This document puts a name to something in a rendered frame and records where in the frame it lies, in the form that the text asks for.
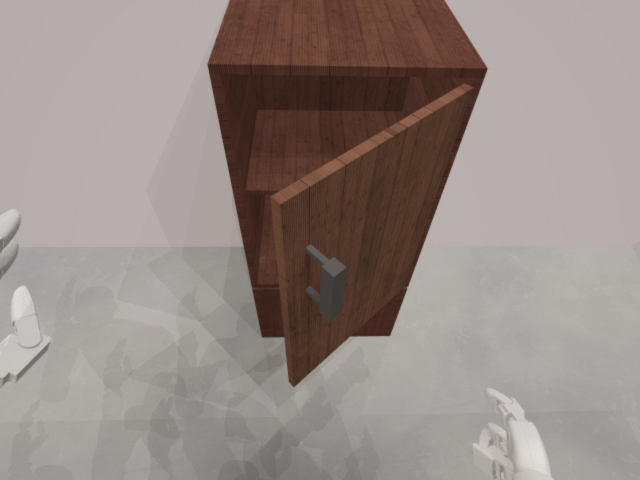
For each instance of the handle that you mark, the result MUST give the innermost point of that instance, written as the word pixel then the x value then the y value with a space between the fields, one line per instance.
pixel 333 274

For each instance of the cupboard door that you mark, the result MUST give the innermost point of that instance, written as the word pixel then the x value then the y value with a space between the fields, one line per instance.
pixel 367 208

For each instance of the left robot hand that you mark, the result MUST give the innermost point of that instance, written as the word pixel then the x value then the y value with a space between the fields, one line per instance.
pixel 19 351

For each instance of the right robot hand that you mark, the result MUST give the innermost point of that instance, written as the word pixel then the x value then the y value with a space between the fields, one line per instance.
pixel 519 448

